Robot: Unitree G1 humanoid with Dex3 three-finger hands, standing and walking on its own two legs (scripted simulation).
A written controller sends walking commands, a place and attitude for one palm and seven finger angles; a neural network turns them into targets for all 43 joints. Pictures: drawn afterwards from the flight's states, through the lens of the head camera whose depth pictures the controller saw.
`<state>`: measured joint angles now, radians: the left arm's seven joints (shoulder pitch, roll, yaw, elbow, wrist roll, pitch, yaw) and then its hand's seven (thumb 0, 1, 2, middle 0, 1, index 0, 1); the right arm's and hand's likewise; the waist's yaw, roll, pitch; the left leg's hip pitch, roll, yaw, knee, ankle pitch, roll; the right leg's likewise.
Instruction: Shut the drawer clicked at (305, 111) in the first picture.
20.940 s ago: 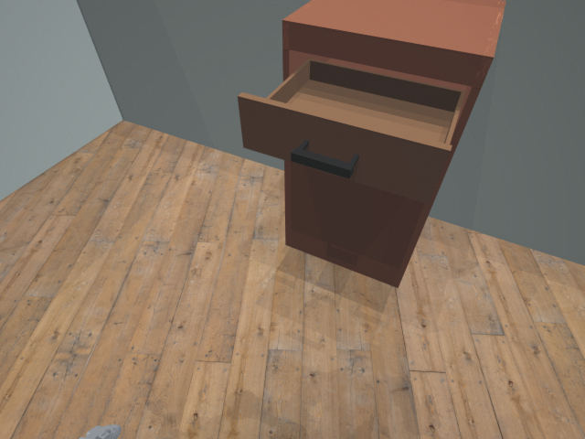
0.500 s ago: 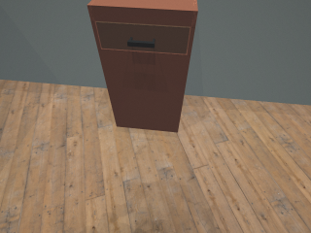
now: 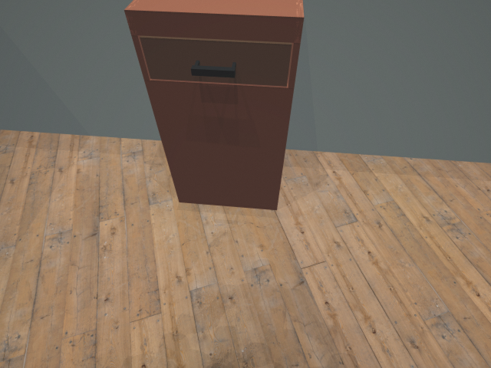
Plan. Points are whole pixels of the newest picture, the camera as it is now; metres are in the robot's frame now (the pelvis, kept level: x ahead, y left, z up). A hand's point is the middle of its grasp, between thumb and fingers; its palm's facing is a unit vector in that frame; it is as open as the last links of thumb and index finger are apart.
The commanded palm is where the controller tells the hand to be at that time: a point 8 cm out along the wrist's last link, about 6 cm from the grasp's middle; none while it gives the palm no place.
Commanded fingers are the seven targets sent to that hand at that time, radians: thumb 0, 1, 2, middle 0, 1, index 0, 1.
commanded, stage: look to check the result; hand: left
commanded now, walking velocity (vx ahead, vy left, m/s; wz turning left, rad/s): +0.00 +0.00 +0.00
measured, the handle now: (214, 67) +0.94 +0.14 +0.00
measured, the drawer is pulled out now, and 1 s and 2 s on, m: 0.00 0.00 0.00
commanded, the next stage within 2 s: stand and wait in 0.08 s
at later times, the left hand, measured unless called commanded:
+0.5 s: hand out of the picture +0.08 +0.23 -0.16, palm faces -0.03 -0.95 -0.32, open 7.4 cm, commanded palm none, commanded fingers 0.00 0.90 0.90 -0.20 -0.30 -0.20 -0.30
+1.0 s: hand out of the picture +0.08 +0.23 -0.16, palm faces -0.04 -0.95 -0.32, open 7.4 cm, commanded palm none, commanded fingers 0.00 0.90 0.90 -0.20 -0.30 -0.20 -0.30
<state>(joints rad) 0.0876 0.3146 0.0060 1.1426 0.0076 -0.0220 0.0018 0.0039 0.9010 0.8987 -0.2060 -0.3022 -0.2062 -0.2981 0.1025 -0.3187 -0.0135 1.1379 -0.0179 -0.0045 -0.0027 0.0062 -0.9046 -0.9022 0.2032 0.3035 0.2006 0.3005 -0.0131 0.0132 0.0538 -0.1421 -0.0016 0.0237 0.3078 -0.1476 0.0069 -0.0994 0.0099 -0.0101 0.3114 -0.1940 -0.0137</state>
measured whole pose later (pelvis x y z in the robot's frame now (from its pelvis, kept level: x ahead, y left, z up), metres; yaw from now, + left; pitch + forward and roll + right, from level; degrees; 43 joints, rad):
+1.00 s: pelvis +0.00 +0.00 +0.00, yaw -1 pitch -1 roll +0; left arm 0.11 0.32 0.00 1.15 0.01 -0.02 0.00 0.00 0.90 0.90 -0.21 -0.30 -0.21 -0.30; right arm 0.12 -0.32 -0.01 1.15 -0.02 0.00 0.00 0.01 -0.90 -0.90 0.20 0.30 0.20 0.30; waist -0.01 0.00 0.05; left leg -0.12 0.01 0.03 0.29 -0.15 0.00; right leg -0.07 0.02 0.00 0.28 -0.18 -0.02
